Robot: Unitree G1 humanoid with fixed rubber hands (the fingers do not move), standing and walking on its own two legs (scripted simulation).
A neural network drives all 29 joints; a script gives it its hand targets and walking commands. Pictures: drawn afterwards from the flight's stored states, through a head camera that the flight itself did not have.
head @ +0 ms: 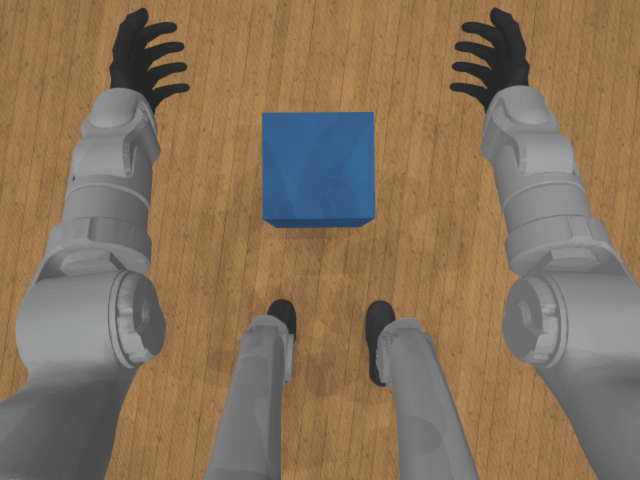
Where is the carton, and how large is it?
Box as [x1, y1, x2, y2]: [262, 112, 374, 227]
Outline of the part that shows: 262,113 263,219 276,227 338,227 361,226 374,218 373,112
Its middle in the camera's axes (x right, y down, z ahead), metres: +0.00 -0.14 +0.85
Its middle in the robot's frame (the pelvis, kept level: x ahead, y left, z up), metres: +0.52 +0.03 -0.52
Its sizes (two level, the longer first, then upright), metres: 0.210 0.200 0.250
